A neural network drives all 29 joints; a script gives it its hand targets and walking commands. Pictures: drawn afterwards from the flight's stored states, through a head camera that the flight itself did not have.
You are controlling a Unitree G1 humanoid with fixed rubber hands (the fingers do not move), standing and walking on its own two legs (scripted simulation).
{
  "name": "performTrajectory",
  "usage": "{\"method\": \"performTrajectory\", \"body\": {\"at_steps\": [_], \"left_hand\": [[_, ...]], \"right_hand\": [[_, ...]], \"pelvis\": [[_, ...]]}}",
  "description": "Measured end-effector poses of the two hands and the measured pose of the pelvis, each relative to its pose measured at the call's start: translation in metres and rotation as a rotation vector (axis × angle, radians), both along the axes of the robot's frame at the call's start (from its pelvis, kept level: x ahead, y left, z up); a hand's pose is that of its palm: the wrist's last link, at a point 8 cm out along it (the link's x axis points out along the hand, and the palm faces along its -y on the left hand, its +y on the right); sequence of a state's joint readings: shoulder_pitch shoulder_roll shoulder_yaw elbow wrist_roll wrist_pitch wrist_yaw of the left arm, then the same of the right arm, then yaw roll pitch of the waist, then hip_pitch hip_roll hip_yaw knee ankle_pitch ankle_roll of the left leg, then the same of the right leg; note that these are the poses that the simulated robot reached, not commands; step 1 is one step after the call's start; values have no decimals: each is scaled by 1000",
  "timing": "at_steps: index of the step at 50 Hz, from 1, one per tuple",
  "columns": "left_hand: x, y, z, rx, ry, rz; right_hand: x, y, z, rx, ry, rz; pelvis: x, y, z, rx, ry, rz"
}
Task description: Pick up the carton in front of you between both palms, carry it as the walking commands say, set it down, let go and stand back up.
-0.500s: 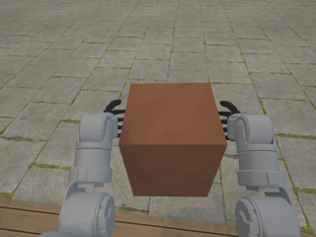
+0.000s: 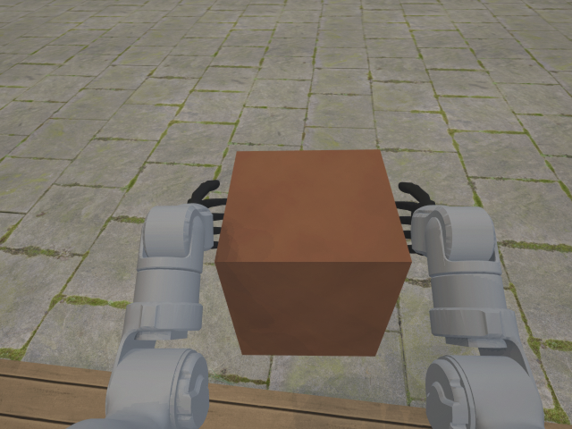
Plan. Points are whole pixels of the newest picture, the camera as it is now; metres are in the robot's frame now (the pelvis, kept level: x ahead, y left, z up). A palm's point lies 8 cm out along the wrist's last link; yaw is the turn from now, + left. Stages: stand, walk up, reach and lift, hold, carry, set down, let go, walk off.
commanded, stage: carry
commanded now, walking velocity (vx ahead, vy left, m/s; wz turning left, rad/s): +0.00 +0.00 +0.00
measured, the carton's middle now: (307, 256) +0.36 +0.00 +0.05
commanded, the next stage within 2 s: none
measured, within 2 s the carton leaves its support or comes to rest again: neither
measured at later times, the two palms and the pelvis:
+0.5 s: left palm (198, 224) +0.35 +0.15 +0.13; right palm (423, 227) +0.35 -0.15 +0.13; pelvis +0.00 +0.00 +0.00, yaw +0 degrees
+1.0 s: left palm (178, 178) +0.47 +0.22 +0.11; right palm (361, 182) +0.46 -0.08 +0.11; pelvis +0.12 +0.06 +0.00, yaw +1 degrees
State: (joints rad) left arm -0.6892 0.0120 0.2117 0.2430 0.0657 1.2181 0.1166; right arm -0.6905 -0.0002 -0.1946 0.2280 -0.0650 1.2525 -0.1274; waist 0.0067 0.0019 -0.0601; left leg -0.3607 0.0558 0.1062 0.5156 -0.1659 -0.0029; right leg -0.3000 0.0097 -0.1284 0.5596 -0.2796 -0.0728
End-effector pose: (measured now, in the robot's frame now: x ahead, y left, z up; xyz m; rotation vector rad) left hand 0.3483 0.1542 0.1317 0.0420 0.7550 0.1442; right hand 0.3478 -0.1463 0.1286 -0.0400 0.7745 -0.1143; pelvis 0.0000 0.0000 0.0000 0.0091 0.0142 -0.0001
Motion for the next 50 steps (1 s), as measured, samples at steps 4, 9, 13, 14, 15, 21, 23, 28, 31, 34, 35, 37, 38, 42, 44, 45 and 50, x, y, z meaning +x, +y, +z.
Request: {"method": "performTrajectory", "body": {"at_steps": [4,9,13,14,15,21,23,28,31,34,35,37,38,42,44,45,50], "left_hand": [[0,0,0,0,0,0],[0,0,0,0,0,-1],[0,0,0,0,0,-1],[0,0,0,0,0,-1],[0,0,0,0,0,-1],[0,0,0,0,0,-1],[0,0,0,0,0,-1],[1,0,0,-1,-1,-2],[5,3,0,-5,3,0],[14,11,-1,-5,9,3],[18,15,-1,-1,11,6],[27,24,-1,-1,10,12],[33,29,-2,-2,8,15],[62,51,-7,-11,-11,20],[76,59,-12,-21,0,19],[82,61,-15,-24,14,17],[121,64,-20,-25,46,-1]], "right_hand": [[0,0,0,0,0,0],[0,0,0,0,0,-1],[0,0,0,0,0,-1],[0,0,0,0,0,-1],[0,0,0,0,0,-1],[0,0,0,0,-1,-2],[0,0,0,0,-1,-2],[1,0,1,0,-2,-2],[7,3,3,-4,2,0],[20,11,5,-8,8,6],[25,15,6,-11,9,11],[38,24,7,-13,8,19],[45,30,8,-15,7,22],[74,52,5,-23,-12,26],[83,59,-3,-27,-2,20],[87,61,-8,-28,12,17],[114,65,-18,-41,45,8]], "pelvis": [[0,0,0,0,0,0],[0,0,0,0,0,-1],[0,0,0,0,0,-1],[0,0,0,0,0,-1],[0,0,0,0,0,-1],[0,0,0,0,0,-1],[0,0,0,0,1,-1],[3,1,0,-1,1,1],[12,3,0,0,9,6],[23,9,2,0,24,7],[27,12,3,0,29,6],[36,18,3,-1,39,6],[42,22,3,-1,43,7],[67,39,-8,0,47,11],[79,45,-8,-6,49,12],[85,48,-6,-13,50,15],[117,56,2,-30,55,26]]}}
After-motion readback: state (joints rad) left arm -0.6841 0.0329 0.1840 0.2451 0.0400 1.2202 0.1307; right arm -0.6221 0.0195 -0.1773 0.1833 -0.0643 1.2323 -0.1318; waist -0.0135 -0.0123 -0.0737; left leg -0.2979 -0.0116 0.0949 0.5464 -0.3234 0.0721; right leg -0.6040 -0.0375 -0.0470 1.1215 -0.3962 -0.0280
